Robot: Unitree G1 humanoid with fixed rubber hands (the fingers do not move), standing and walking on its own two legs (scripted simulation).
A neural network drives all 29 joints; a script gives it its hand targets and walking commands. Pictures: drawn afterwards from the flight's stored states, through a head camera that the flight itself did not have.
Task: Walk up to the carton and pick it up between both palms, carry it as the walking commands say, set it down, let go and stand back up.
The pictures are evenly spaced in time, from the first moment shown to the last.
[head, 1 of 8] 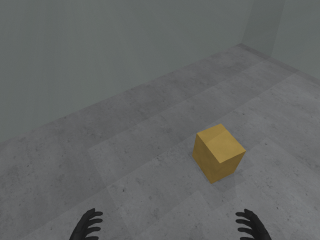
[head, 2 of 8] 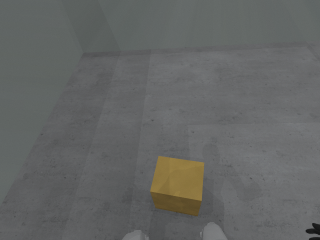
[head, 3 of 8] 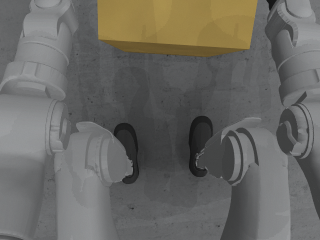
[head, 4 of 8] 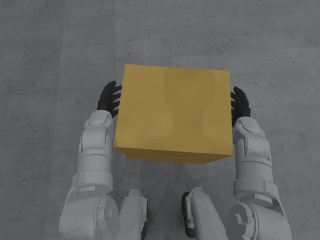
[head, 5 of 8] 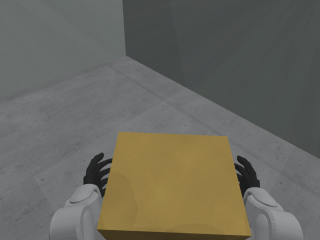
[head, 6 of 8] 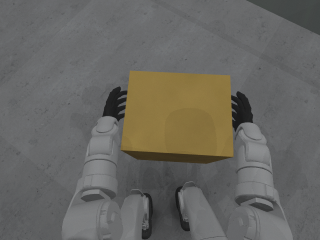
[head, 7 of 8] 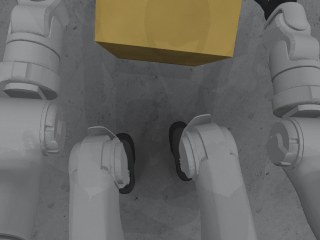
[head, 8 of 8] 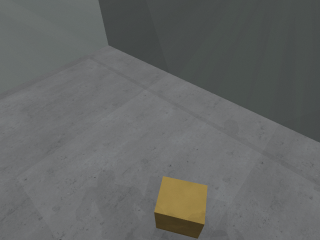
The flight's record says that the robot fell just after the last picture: no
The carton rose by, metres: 0.67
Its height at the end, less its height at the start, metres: +0.00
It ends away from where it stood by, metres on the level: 0.81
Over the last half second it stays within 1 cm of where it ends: yes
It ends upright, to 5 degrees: yes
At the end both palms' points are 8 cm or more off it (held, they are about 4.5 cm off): yes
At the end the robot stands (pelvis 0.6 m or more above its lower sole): yes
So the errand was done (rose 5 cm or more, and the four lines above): yes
